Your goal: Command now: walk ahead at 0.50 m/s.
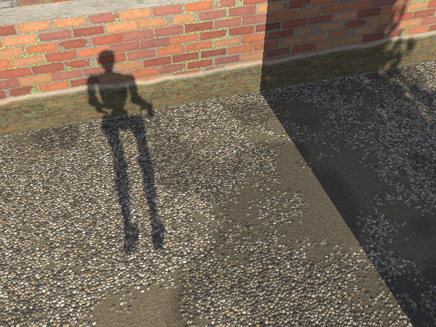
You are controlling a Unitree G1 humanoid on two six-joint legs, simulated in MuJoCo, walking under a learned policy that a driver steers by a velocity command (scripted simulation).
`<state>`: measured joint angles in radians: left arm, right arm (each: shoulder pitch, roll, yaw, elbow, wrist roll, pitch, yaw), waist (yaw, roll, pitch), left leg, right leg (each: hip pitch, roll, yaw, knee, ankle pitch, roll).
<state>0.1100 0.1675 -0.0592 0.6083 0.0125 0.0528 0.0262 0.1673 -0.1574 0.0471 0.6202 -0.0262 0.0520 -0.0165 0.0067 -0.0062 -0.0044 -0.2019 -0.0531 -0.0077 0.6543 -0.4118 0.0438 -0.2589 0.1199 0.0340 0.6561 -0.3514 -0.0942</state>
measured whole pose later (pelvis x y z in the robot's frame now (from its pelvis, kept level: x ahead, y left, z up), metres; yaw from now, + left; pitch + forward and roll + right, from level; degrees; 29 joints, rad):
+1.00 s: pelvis +0.00 +0.00 +0.00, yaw +0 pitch -2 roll +0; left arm 0.11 0.17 -0.06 0.61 0.01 0.05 0.03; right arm 0.17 -0.16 0.05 0.62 -0.03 0.05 -0.02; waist 0.01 -0.01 -0.01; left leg -0.21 -0.05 -0.01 0.66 -0.42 0.04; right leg -0.26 0.11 0.02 0.66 -0.36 -0.09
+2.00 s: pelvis +0.00 +0.00 +0.00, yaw +0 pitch -2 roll +0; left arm 0.11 0.17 -0.06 0.61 0.01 0.05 0.03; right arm 0.17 -0.15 0.05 0.62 -0.03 0.05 -0.02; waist 0.01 -0.01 -0.01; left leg -0.21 -0.05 -0.01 0.67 -0.42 0.04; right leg -0.27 0.11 0.01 0.67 -0.36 -0.09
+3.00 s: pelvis +0.01 +0.01 +0.02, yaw +0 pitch +1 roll +0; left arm 0.22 0.22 -0.07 0.67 0.04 0.07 0.01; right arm 0.29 -0.23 0.07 0.65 -0.05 0.06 -0.03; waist -0.01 0.01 -0.02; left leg -0.12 -0.06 -0.02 0.38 -0.27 0.06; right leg -0.17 0.09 0.04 0.37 -0.21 -0.07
